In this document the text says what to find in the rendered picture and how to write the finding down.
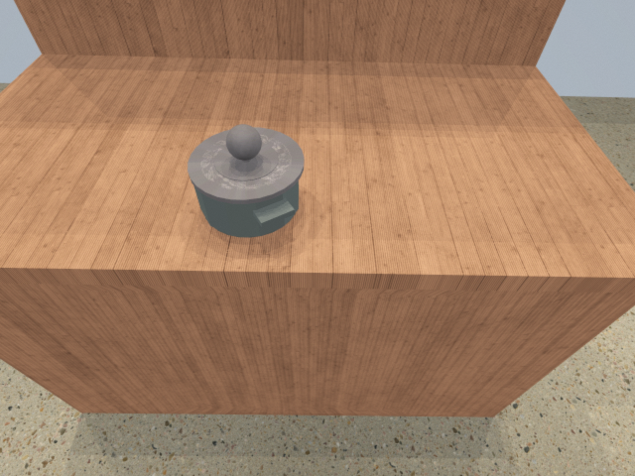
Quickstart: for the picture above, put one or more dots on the knob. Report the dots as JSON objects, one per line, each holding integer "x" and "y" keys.
{"x": 243, "y": 142}

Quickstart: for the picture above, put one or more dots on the pot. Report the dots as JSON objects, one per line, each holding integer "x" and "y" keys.
{"x": 253, "y": 219}

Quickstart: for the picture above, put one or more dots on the table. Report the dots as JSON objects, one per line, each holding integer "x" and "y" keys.
{"x": 459, "y": 233}

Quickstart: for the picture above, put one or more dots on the lid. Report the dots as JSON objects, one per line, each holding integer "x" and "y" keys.
{"x": 218, "y": 175}

